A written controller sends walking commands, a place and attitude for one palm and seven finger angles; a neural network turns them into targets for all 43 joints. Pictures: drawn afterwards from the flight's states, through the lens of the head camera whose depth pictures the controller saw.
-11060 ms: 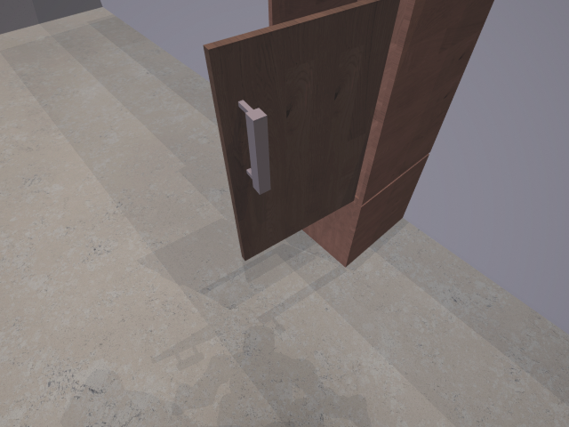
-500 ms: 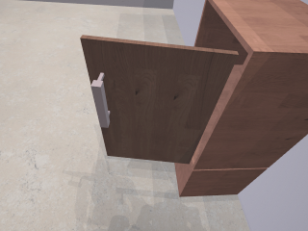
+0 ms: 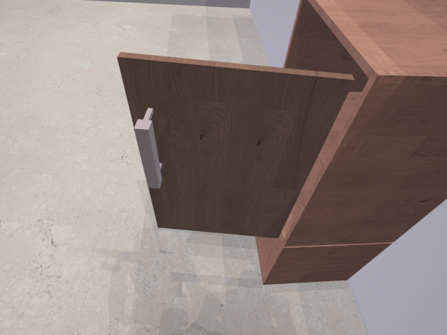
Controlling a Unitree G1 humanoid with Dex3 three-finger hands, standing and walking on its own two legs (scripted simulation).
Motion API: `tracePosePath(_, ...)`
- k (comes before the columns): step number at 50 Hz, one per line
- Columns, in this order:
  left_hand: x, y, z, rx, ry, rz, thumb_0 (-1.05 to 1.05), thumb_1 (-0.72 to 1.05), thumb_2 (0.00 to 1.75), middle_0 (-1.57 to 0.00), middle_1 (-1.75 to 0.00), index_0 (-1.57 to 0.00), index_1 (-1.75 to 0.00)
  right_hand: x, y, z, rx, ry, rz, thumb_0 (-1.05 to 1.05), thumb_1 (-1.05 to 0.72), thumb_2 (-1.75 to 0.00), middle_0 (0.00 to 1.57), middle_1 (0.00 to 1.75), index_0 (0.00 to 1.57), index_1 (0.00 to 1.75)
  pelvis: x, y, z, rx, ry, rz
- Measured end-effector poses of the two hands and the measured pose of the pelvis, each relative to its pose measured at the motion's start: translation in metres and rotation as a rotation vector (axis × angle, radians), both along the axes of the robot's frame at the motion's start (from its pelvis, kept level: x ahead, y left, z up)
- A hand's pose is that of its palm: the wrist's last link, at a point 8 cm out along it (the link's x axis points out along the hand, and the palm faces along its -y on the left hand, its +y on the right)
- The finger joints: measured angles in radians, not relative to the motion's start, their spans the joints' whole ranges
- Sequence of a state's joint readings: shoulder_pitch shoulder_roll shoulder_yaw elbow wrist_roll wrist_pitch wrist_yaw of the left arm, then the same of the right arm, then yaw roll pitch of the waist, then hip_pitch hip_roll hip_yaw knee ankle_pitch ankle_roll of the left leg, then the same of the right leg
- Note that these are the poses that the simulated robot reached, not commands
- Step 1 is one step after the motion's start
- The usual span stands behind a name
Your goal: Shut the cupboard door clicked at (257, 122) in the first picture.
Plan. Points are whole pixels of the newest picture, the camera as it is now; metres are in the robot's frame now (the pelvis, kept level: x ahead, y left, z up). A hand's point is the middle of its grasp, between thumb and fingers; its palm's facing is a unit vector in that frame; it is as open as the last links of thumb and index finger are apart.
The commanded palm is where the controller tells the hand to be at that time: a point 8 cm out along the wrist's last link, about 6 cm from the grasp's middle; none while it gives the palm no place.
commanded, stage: look again from close up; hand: left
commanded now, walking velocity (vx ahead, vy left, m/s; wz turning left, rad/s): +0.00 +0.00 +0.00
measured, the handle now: (152, 149) +0.46 +0.18 +0.05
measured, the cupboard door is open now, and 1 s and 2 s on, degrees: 82 82 82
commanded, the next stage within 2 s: raise the hand and make a fist in 0.28 s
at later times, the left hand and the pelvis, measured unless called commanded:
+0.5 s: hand out of the picture +0.11 +0.19 -0.09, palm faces +0.21 -0.96 -0.18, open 7.3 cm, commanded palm +0.10 +0.22 -0.07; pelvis -0.01 -0.01 +0.00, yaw +3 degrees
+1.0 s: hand (136, 324) +0.15 +0.15 -0.02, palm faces +0.04 -1.00 -0.07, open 5.2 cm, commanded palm +0.12 +0.21 -0.02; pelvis -0.02 -0.06 -0.10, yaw +5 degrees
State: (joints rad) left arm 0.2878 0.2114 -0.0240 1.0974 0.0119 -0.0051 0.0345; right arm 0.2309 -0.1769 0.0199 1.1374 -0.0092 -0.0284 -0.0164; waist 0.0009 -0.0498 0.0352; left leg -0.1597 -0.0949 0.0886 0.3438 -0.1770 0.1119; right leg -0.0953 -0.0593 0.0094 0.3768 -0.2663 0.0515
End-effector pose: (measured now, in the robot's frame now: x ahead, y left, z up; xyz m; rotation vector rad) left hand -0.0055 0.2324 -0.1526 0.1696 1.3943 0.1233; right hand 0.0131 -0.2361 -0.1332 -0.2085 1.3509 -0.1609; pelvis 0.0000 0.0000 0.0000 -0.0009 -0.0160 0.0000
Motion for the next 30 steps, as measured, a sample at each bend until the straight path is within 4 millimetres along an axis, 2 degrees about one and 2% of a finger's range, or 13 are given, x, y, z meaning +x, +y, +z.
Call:
tracePosePath(20,-0.006,-0.009,0.0,-0.002,0.014,0.003,0.0,0.91,0.9,-0.2,-0.3,-0.2,-0.3,-0.001,0.003,-0.003,0.015,-0.004,-0.008,0.0,-0.91,-0.9,0.2,0.3,0.2,0.3,0.001,-0.003,0.0,0.001,0.0,0.0)
tracePosePath(21,0.004,-0.005,0.005,0.0,-0.042,0.064,0.0,0.91,0.9,-0.2,-0.3,-0.2,-0.3,0.001,0.001,0.0,0.007,-0.043,-0.005,0.0,-0.91,-0.9,0.2,0.3,0.2,0.3,-0.002,-0.004,-0.001,0.001,-0.001,0.015)
tracePosePath(22,0.024,-0.001,0.018,0.019,-0.172,0.088,0.01,0.91,0.9,-0.2,-0.3,-0.2,-0.3,0.006,0.0,0.004,-0.006,-0.116,0.003,0.0,-0.91,-0.9,0.2,0.3,0.2,0.3,-0.005,-0.006,-0.002,0.001,-0.005,0.029)
tracePosePath(27,0.131,-0.005,0.125,0.039,-0.953,0.076,0.02,0.92,0.9,-0.22,-0.33,-0.22,-0.33,0.042,-0.013,0.017,0.013,-0.451,0.103,0.01,-0.91,-0.9,0.2,0.3,0.2,0.3,-0.015,-0.014,-0.012,0.006,0.025,0.08)
tracePosePath(28,0.147,-0.007,0.138,0.023,-1.087,0.056,0.01,0.92,0.9,-0.23,-0.34,-0.23,-0.34,0.053,-0.017,0.016,0.018,-0.505,0.125,0.01,-0.91,-0.9,0.2,0.3,0.2,0.3,-0.019,-0.017,-0.019,0.017,0.043,0.078)
tracePosePath(30,0.168,-0.012,0.152,-0.025,-1.302,0.003,0.01,0.92,0.9,-0.25,-0.36,-0.25,-0.36,0.074,-0.027,0.011,0.016,-0.604,0.16,0.01,-0.91,-0.9,0.2,0.3,0.21,0.3,-0.027,-0.022,-0.036,0.026,0.079,0.071)
